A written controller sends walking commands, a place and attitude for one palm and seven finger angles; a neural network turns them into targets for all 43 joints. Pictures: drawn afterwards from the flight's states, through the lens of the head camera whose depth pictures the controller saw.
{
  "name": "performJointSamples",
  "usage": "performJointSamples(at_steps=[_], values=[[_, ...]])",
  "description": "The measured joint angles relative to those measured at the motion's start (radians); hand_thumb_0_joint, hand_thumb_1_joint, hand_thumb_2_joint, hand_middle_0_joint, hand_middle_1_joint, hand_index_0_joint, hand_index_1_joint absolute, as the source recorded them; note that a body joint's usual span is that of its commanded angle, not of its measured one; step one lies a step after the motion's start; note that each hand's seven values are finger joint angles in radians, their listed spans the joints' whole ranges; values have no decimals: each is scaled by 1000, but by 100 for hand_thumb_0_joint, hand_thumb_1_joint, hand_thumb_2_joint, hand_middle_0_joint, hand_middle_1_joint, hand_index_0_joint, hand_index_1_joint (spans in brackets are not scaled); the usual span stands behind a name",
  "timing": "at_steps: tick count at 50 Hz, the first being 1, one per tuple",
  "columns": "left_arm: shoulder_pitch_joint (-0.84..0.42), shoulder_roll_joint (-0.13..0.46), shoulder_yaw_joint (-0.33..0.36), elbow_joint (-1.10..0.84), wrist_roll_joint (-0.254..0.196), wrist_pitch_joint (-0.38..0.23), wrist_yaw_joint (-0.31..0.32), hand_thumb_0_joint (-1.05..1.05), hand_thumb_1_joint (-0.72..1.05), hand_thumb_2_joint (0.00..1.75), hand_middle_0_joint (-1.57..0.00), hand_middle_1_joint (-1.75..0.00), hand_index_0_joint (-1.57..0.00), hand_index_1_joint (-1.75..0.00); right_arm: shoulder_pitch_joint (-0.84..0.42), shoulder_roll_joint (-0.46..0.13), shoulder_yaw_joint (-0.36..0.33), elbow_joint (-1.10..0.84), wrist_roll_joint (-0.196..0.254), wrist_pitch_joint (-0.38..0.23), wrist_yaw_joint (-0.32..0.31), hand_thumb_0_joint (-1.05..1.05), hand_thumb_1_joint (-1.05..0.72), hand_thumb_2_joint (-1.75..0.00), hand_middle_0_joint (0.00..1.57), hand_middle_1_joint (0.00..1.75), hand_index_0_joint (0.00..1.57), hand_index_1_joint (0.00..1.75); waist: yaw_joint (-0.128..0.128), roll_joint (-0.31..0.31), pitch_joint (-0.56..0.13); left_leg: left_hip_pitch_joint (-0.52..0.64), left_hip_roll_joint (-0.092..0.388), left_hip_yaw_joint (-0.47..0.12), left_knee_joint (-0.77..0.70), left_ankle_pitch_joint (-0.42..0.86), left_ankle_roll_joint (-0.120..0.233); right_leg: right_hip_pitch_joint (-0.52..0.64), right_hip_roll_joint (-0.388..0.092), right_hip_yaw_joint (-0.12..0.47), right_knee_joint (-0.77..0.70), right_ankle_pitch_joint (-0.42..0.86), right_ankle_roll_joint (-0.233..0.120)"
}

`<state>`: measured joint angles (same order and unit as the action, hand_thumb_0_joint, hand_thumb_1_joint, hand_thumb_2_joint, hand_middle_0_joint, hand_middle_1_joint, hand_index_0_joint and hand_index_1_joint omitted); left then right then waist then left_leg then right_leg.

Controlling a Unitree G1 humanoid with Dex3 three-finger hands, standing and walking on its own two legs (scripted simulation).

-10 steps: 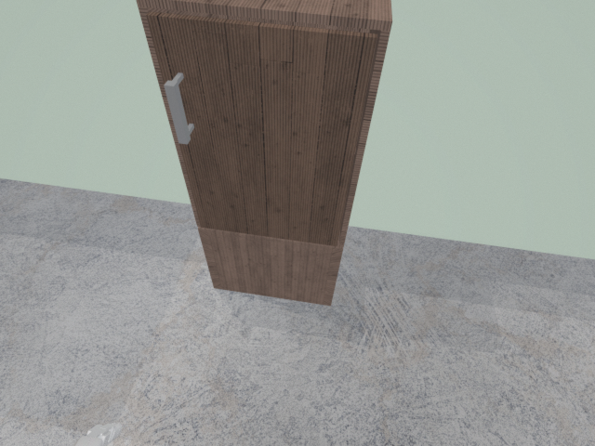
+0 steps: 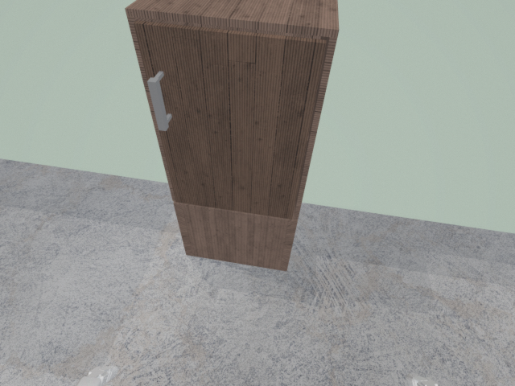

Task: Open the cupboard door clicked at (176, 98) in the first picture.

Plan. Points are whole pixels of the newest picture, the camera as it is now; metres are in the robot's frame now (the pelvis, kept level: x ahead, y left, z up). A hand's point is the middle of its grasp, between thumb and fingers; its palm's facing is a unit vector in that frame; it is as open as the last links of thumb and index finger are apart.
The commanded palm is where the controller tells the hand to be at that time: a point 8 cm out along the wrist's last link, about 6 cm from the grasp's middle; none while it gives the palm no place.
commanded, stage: stand and wait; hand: left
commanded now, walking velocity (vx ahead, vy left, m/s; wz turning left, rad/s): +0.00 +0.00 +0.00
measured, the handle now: (161, 101) +0.73 +0.29 +0.05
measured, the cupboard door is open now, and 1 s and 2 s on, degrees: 0 0 0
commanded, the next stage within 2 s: look at it before walking up in 0.74 s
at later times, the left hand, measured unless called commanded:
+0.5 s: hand out of the picture +0.04 +0.22 -0.16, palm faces -0.01 -0.95 -0.31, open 7.4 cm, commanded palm none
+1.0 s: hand out of the picture +0.03 +0.20 -0.16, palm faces -0.01 -0.96 -0.29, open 7.4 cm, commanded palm none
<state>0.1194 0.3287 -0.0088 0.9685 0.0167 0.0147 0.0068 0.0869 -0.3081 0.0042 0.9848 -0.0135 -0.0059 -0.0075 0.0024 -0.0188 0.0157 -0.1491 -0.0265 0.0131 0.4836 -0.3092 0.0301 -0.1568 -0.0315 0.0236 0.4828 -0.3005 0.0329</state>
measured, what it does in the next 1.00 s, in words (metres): stands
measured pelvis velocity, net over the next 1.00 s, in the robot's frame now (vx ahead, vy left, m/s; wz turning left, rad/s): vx -0.02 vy -0.02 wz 0.00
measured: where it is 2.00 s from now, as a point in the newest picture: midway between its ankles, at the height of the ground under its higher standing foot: outside the picture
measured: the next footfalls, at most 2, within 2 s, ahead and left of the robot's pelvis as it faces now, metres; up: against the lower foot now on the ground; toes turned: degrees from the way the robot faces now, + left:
none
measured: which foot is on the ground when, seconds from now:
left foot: down 0.00-1.00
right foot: down 0.00-1.00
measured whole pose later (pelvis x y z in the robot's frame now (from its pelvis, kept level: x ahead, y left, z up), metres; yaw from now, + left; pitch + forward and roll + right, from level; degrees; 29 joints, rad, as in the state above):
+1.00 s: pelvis -0.02 -0.02 +0.01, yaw +0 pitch -2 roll +0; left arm 0.17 0.29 0.00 1.09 0.02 0.00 0.01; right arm 0.15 -0.29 0.00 1.13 -0.01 0.00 -0.01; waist 0.00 0.00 0.03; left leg -0.12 0.01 0.00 0.37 -0.21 -0.01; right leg -0.13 0.00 0.01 0.38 -0.21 0.00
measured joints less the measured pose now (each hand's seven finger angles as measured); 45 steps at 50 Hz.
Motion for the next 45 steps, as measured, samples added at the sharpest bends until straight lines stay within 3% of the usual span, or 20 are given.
performJointSamples(at_steps=[45], values=[[44,-40,7,118,-1,-12,2,0,91,90,-20,-30,-20,-30,65,21,0,141,6,6,-1,1,-90,-90,20,30,20,30,-5,13,18,26,30,-14,-109,96,-34,24,29,-14,-102,91,-29]])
